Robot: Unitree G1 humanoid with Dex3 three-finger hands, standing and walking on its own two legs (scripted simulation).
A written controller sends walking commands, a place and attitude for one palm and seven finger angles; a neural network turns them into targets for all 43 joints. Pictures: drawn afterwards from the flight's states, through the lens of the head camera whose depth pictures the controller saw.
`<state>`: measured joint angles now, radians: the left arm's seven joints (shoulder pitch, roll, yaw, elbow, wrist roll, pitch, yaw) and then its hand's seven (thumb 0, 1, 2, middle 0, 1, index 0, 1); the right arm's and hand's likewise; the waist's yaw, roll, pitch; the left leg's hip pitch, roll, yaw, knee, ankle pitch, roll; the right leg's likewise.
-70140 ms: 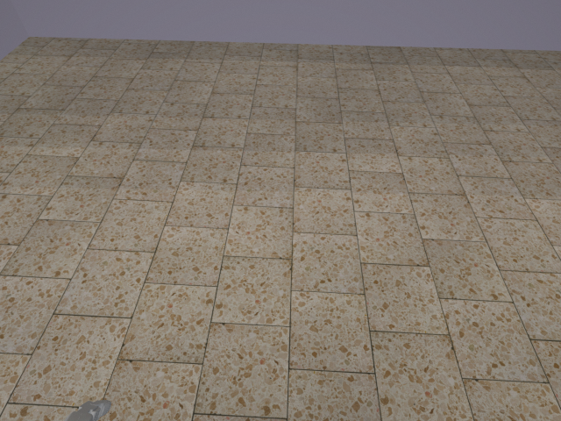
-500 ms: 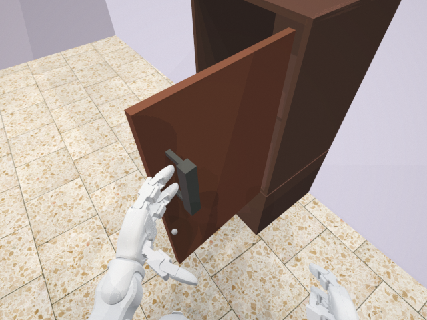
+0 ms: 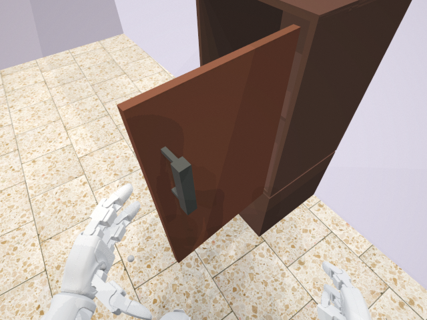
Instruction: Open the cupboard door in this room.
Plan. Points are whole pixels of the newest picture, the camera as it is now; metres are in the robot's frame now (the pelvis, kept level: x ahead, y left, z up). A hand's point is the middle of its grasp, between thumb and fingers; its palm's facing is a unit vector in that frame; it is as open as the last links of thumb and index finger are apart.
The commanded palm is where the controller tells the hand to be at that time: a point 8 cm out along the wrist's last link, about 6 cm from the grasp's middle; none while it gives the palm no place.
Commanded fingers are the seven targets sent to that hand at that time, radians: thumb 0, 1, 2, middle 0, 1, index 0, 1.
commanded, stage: draw the hand back to the body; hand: left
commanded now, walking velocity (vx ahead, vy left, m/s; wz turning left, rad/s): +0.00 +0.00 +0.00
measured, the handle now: (178, 181) +0.34 +0.09 +0.09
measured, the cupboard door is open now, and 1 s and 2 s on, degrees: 94 94 94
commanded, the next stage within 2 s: step back with the hand held close in 1.66 s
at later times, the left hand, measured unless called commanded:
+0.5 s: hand (100, 257) +0.19 +0.17 +0.13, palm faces -0.09 -0.99 -0.07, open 16.3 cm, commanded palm +0.17 +0.23 +0.14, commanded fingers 0.00 -0.43 0.33 -0.15 -0.30 -0.15 -0.30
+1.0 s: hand (29, 222) +0.21 +0.25 +0.17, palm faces +0.31 -0.88 -0.36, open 12.5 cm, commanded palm +0.17 +0.30 +0.20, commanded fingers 0.00 0.44 0.70 -0.18 -0.30 -0.18 -0.30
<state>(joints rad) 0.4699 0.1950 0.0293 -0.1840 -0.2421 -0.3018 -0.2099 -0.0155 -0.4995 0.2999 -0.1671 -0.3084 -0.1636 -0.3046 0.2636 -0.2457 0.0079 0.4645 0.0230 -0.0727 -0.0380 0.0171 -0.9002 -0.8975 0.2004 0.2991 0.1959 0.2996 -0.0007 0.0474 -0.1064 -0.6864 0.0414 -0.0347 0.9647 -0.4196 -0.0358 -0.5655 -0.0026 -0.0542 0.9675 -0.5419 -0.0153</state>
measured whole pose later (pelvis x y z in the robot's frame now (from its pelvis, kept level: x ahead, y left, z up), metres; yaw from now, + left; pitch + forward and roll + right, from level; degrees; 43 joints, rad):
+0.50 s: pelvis -0.01 +0.02 +0.01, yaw +0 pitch +5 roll -2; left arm 0.49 0.25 0.07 -0.34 -0.26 -0.15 -0.21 -0.02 -0.50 0.30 -0.16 -0.30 -0.16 -0.30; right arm 0.28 -0.23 0.05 0.46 0.04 -0.12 -0.06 0.02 -0.90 -0.90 0.20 0.30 0.20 0.30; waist 0.01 0.06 -0.11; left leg -0.60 0.03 -0.02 0.91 -0.39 -0.01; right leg -0.47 -0.01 -0.04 0.88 -0.49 0.01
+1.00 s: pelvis +0.02 +0.03 +0.05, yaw -2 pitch -2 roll -1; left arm 0.51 0.32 0.18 -0.41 -0.05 -0.06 0.13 -0.01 0.11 0.56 -0.18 -0.30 -0.18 -0.30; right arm 0.21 -0.21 0.06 0.59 0.00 -0.12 -0.11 0.02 -0.90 -0.90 0.20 0.30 0.20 0.30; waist 0.06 0.04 0.00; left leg -0.24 0.02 0.03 0.54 -0.27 0.01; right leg -0.12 -0.03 0.00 0.49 -0.33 0.03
